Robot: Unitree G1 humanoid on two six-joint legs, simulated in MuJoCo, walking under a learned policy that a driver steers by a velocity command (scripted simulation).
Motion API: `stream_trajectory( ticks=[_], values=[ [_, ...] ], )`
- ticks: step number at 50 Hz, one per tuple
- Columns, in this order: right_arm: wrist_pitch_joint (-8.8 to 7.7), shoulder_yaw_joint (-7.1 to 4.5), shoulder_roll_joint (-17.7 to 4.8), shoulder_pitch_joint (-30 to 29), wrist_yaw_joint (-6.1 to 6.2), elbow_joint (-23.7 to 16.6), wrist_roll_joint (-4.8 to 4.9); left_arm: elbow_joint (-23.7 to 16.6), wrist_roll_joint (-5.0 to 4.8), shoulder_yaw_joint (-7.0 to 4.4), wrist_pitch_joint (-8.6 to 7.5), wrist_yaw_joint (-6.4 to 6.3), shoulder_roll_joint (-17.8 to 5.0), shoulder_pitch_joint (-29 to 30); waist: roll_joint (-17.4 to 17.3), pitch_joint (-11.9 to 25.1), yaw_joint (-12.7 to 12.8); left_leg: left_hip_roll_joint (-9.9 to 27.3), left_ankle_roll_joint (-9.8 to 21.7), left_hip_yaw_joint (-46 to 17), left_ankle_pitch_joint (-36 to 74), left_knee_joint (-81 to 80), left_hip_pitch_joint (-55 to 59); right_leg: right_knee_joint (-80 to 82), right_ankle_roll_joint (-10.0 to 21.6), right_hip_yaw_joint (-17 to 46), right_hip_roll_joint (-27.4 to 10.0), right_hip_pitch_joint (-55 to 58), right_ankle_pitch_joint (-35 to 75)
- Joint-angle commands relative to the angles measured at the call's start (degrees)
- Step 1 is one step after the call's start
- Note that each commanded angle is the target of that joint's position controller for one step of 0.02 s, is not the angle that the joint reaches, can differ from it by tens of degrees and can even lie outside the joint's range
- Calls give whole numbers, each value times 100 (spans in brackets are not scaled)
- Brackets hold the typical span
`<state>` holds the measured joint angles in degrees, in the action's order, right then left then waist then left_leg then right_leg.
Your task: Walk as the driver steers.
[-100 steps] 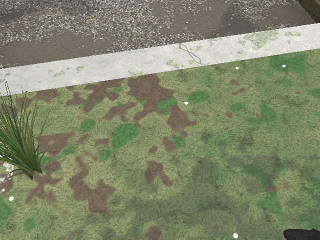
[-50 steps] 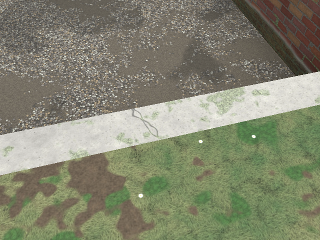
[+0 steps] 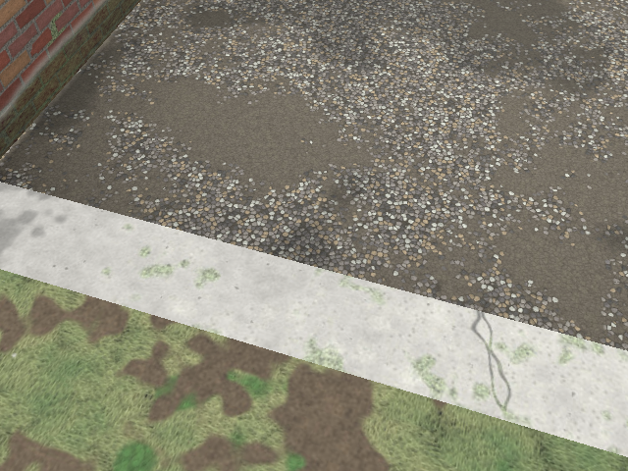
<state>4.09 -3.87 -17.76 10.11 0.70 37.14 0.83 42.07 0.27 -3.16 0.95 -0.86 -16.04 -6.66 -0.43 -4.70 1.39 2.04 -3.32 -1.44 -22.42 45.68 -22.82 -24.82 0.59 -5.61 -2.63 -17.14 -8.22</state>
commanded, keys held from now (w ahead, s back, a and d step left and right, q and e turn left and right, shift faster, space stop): e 0.30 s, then w+e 0.50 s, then w+q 0.20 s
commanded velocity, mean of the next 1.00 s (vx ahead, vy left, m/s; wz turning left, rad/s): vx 0.24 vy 0.00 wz -0.29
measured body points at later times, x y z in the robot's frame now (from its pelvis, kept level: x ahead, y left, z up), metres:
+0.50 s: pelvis +0.02 +0.02 +0.00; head +0.04 +0.01 +0.45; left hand +0.20 +0.27 -0.10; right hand +0.09 -0.28 -0.11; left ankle +0.00 +0.13 -0.74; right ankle -0.01 -0.10 -0.71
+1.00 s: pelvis +0.22 -0.07 -0.02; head +0.24 -0.09 +0.43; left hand +0.33 +0.20 -0.13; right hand +0.34 -0.37 -0.10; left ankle +0.40 -0.04 -0.73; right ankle +0.00 -0.10 -0.74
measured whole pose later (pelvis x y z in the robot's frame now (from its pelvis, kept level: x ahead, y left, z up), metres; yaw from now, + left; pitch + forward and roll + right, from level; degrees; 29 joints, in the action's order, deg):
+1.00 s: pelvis +0.22 -0.07 -0.02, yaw -23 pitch +2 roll +1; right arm -5.9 -2.9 -15.0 2.0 -3.2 41.1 0.3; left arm 46.7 -0.8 -3.3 -1.6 -1.8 -16.6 -24.0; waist -1.1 -1.8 3.7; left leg -1.3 3.0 2.5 1.8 28.9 -30.5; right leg -21.2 2.6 4.4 1.6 5.9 -27.7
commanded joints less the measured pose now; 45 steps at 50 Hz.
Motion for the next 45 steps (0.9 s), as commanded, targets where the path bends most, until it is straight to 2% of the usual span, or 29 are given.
stream_trajectory(
  ticks=[1, 2, 3, 4, 5, 6, 7, 9, 11, 13, 15, 18, 21, 24, 26, 27, 28, 29, 30, 31, 32, 33, 34, 35, 38, 40, 42, 44, 45],
  values=[
    [-91, -140, -430, 526, -81, -178, -24, -238, -154, -237, -31, 34, -1008, 196, 942, 1063, -229, -182, 285, 296, 683, -1387, 968, 424, 1133, 1044, -1287, 606, 996],
    [-107, -134, -400, 694, -97, -65, -68, -120, -204, -168, -31, 59, -825, 81, 829, 1006, -317, -239, 456, 270, 1140, -2162, 1564, 233, 858, 939, -1119, 231, 643],
    [-113, -136, -565, 748, -68, -59, -139, -5, -128, -34, -68, 134, -445, -216, 164, 1054, -214, 357, 681, -555, 1693, -2686, 2232, -288, 300, 622, -732, -333, -219],
    [-111, -125, -845, 297, 3, -190, -216, -91, 124, 109, -131, 224, -3, -460, -1304, 1029, 231, 1514, 1256, -1677, 2426, -2712, 2083, -779, -263, 99, -127, -855, -1702],
    [-211, -37, -521, 144, -36, -199, -370, -111, 69, 25, -116, 169, -385, 32, -1138, 914, -178, 1653, 1687, -1672, 1712, -2977, 1112, -1212, -357, 562, -191, -416, -2161],
    [-320, -16, -472, -142, -56, -163, -418, -85, -35, -47, -83, 149, -592, 85, -1006, 643, -78, 1390, 1583, -1367, 1316, -3046, 945, -1427, -359, 646, -164, -342, -1880],
    [-408, -52, -539, -253, -46, -98, -383, 20, -60, -90, -45, 110, -647, 31, -1042, 547, -87, 1199, 1429, -1106, 1331, -3018, 1039, -1634, -382, 662, -91, -491, -1713],
    [-500, -84, -611, -230, 22, 5, -269, 177, -75, -225, 44, 34, -893, -231, -1082, 460, -122, 1250, 1438, -887, 2663, -2789, 1269, -2486, -497, 869, -34, -822, -1837],
    [-480, -105, -608, -116, 97, 51, -213, 207, -152, -285, 72, 1, -897, -380, -861, 549, -176, 1416, 1639, -764, 3712, -2607, 1596, -3391, -591, 945, 110, -1171, -2081],
    [-428, -107, -530, -128, 160, 82, -173, 179, -198, -291, 111, -48, -757, -378, -684, 592, -199, 1519, 1736, -672, 3873, -2556, 1934, -3678, -665, 984, 101, -1524, -2077],
    [-379, -116, -476, -196, 205, 104, -164, 101, -191, -246, 161, -60, -587, -273, -607, 619, -238, 1523, 1732, -520, 3729, -2547, 2145, -3386, -728, 869, 15, -1609, -1897],
    [-369, -201, -601, -12, 221, 199, -131, -108, -178, -158, 197, 19, -451, 33, -637, 657, -489, 1586, 1718, -583, 1071, -3114, 2151, -2717, -637, 574, -146, -1486, -1594],
    [-467, -278, -779, 46, 157, 301, -80, -261, -164, -146, 106, 113, -524, 149, -649, 435, -504, 1712, 1651, -645, -35, -3478, 2057, -2110, -331, 406, -199, -1316, -1726],
    [-579, -348, -916, -42, 31, 362, 20, -228, -186, -150, 15, 219, -554, 1, -603, 328, -356, 1712, 1565, -365, -137, -3576, 1822, -1477, 15, 207, -167, -772, -1630],
    [-610, -365, -941, -224, -49, 387, 109, -85, -203, -170, -4, 271, -543, -318, -530, 354, -92, 1594, 1401, -1, -135, -3337, 1518, -817, 225, -10, -39, -65, -1214],
    [-611, -357, -894, -342, -67, 397, 145, 82, -197, -191, -9, 276, -534, -674, -454, 425, 114, 1452, 1262, 283, -161, -2984, 1193, -421, 314, -194, 128, 546, -901],
    [-629, -303, -706, -358, -76, 416, 122, 288, -205, -273, -4, 240, -674, -1166, -262, 568, 308, 1225, 1051, 629, -60, -2336, 700, -261, 449, -189, 295, 1347, -928],
    [-666, -182, -338, -543, -100, 331, -2, 479, -244, -439, -17, 174, -1066, -1917, 570, 786, 601, 770, 665, 1219, 210, -585, -232, 106, 812, 836, -233, 2389, -1181],
    [-765, -80, -68, -1028, -87, -217, -129, 354, -189, -611, -138, 172, -1936, -2223, 1945, 727, 665, -322, 174, 1073, -1179, 1436, -2400, 1021, 1923, 4237, -1691, 3082, -2089],
    [-910, -152, -418, -1124, -137, -198, 12, 200, -137, -457, -307, 222, -1489, -1918, 1068, 667, 650, -145, 238, -56, -1284, 2200, -3046, 1484, 2214, 4712, -1973, 3045, -2561],
    [-1014, -189, -621, -973, -226, -167, 151, 99, -125, -348, -416, 213, -1177, -1559, 1033, 311, 397, 96, 373, -199, -669, 2170, -3207, 1524, 2020, 4183, -1836, 2815, -2317],
    [-1070, -221, -738, -763, -243, -7, 101, 24, -149, -280, -470, 203, -951, -1327, 712, 126, 227, 250, 414, -161, -130, 1982, -3065, 1441, 1776, 3566, -1556, 2597, -1728],
    [-1104, -242, -796, -729, -226, 59, -46, -20, -175, -240, -464, 178, -873, -1155, 521, 52, 120, 330, 377, -144, 279, 1589, -2902, 1406, 1596, 3134, -1382, 2386, -968],
    [-1107, -254, -783, -697, -221, 105, -129, -83, -140, -198, -454, 133, -812, -1075, 538, 85, 28, 359, 318, -138, 630, 1272, -2524, 1428, 1456, 2739, -1168, 2134, -357],
    [-1053, -149, -426, -919, -246, 44, -104, -94, -159, -245, -415, 4, -977, -1268, 384, 150, 44, 85, 85, 73, 1534, 287, -2028, 1393, 1361, 2070, -799, 1689, 735],
    [-1042, -58, -203, -1205, -252, -39, -98, -73, -150, -271, -393, -58, -1041, -1371, 521, 92, 129, -130, 39, 150, 2238, -656, -1453, 1268, 1187, 1721, -538, 1174, 1020],
    [-1049, 25, -53, -1430, -346, -59, -69, 7, -133, -255, -399, -97, -977, -1580, 653, 78, 292, -241, 47, 315, 2896, -1210, -922, 1346, 1095, 1511, -543, 879, 940],
    [-1059, 5, -124, -1437, -385, -67, 27, 124, -160, -230, -403, -95, -886, -1739, 740, 3, 327, -171, 159, 219, 3065, -1358, -872, 1294, 1074, 1535, -714, 1043, 977],
    [-1082, -18, -188, -1417, -398, -66, 25, 163, -152, -218, -408, -77, -842, -1760, 761, -23, 308, -152, 279, 228, 3029, -1475, -879, 1195, 1042, 1470, -769, 1194, 1195]
  ],
)
Next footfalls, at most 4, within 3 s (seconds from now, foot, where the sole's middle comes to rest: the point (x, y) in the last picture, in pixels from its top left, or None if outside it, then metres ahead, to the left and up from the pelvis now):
0.06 left None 0.04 0.13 -0.77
0.58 right None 0.03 -0.11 -0.77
1.02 left None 0.44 -0.05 -0.77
1.48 right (477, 414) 0.56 -0.31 -0.77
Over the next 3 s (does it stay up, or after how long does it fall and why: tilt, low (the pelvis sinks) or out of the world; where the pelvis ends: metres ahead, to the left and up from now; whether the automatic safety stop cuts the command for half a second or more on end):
stays up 0.57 -0.12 -0.01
